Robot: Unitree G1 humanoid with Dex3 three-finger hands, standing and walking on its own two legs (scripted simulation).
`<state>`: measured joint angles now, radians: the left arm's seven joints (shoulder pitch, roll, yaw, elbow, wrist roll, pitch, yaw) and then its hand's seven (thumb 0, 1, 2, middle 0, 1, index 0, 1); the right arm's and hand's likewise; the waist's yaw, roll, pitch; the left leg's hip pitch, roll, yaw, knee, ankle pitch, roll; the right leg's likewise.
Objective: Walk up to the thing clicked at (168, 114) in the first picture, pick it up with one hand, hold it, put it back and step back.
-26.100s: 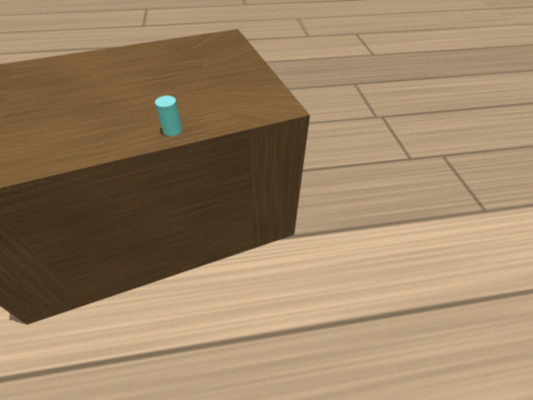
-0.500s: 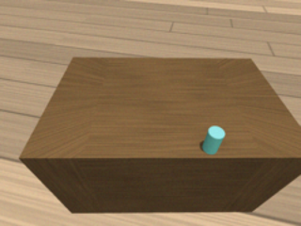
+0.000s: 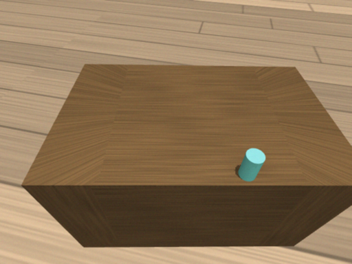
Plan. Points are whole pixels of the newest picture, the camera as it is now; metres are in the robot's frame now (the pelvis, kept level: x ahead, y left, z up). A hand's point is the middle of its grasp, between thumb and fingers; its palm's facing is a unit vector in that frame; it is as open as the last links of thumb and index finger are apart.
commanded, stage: home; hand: right
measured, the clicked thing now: (251, 165) +0.42 -0.23 -0.08
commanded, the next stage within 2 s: stand in 0.86 s
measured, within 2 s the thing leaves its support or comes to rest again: neither
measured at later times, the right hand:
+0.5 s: hand out of the picture +0.08 -0.25 -0.15, palm faces -0.03 +0.93 -0.36, open 17.3 cm
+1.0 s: hand out of the picture +0.06 -0.24 -0.16, palm faces -0.03 +0.94 -0.34, open 17.2 cm
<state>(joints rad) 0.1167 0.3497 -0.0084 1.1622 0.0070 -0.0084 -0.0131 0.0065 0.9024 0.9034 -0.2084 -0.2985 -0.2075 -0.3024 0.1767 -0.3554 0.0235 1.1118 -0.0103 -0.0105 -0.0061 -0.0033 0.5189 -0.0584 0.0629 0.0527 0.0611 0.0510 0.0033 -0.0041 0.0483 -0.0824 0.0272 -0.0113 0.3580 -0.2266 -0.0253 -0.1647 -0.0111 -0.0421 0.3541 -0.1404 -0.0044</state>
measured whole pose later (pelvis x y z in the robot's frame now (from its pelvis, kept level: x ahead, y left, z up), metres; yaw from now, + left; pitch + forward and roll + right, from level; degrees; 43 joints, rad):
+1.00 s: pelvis +0.01 +0.01 +0.00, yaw +0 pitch -2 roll +0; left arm 0.12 0.34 -0.01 1.16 0.00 -0.01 -0.01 0.01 0.90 0.90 -0.21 -0.30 -0.21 -0.30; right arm 0.15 -0.35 0.01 1.14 -0.01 -0.01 0.00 0.00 0.50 -0.07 0.07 0.06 0.07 0.06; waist 0.00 0.00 0.06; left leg -0.06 0.01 0.00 0.31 -0.22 -0.01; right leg -0.15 -0.03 -0.03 0.33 -0.14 0.01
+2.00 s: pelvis +0.02 +0.01 +0.00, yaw +0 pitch -2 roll +0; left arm 0.10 0.35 -0.01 1.14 0.00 -0.01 -0.01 0.01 0.90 0.90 -0.21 -0.30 -0.21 -0.30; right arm 0.13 -0.35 0.00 1.12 -0.01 -0.01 0.00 0.01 -0.90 -0.90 0.21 0.30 0.21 0.30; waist 0.00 0.00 0.05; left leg -0.04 0.01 0.00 0.30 -0.22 -0.01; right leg -0.13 -0.03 -0.03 0.31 -0.14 0.02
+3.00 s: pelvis +0.02 +0.02 +0.00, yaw +0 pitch -2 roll +0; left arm 0.11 0.35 -0.01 1.13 0.00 -0.01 -0.01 0.01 0.90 0.90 -0.21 -0.30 -0.21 -0.30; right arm 0.14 -0.35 0.00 1.12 -0.01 -0.01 0.00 0.01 -0.90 -0.90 0.21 0.30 0.20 0.30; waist 0.00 0.00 0.06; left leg -0.04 0.00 0.00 0.29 -0.22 0.00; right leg -0.13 -0.04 -0.03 0.31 -0.15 0.02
